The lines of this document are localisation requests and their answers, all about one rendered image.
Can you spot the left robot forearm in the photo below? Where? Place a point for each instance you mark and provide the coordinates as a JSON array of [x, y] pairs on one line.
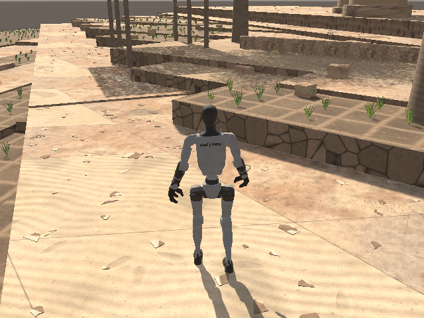
[[177, 177]]

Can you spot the robot right hand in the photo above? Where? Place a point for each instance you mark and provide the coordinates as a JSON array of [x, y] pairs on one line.
[[246, 180]]

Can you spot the robot left hand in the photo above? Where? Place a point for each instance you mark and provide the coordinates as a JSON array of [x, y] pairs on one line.
[[172, 194]]

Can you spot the robot left upper arm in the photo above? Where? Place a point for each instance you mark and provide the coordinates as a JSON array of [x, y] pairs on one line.
[[186, 151]]

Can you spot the right robot foot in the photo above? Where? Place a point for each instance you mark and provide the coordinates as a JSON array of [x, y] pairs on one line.
[[228, 267]]

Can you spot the right robot forearm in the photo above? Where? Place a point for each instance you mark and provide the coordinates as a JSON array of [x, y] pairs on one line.
[[242, 170]]

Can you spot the robot head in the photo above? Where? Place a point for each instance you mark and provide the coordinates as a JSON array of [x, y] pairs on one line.
[[209, 116]]

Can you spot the robot right upper arm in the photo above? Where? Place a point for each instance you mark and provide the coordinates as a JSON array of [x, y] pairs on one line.
[[235, 150]]

